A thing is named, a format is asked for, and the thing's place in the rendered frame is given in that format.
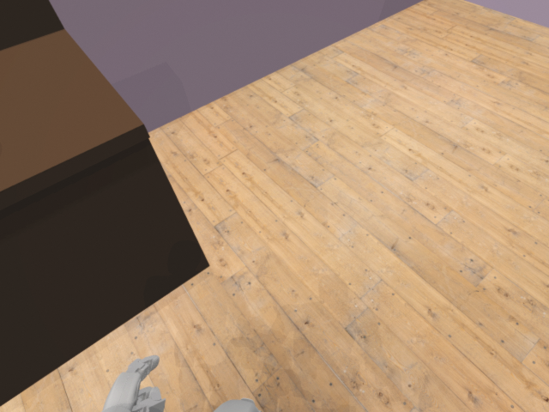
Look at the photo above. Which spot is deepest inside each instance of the left robot hand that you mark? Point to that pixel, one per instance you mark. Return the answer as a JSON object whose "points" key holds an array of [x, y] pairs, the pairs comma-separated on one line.
{"points": [[126, 391]]}

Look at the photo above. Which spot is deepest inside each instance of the table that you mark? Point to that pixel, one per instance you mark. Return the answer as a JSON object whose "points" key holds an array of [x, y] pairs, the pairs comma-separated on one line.
{"points": [[91, 230]]}

